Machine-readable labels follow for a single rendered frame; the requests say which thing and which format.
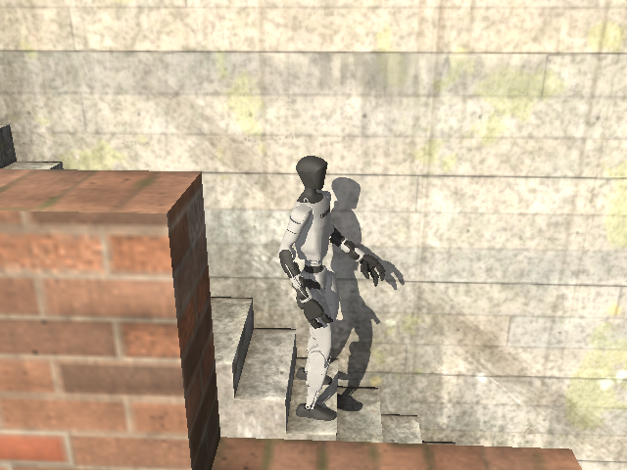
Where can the robot right hand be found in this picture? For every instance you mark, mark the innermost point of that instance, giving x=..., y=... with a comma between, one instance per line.
x=313, y=310

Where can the robot left hand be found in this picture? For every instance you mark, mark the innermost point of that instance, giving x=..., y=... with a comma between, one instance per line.
x=368, y=263

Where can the robot right upper arm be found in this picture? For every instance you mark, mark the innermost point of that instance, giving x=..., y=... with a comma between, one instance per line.
x=298, y=219

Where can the left robot foot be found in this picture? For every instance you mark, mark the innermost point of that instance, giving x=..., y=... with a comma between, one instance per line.
x=303, y=376

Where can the right robot forearm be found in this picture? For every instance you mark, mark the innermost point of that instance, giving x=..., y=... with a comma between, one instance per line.
x=286, y=258

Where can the robot left upper arm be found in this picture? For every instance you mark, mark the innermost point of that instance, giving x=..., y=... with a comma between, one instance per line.
x=328, y=195

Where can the right robot shin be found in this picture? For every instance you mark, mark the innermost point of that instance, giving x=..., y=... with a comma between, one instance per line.
x=317, y=371

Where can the left robot forearm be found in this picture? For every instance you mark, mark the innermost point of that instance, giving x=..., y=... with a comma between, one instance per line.
x=346, y=246

